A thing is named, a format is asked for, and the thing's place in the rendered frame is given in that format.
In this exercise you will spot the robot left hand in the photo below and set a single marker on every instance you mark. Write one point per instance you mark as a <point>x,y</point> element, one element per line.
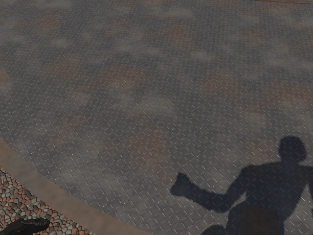
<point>26,226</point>

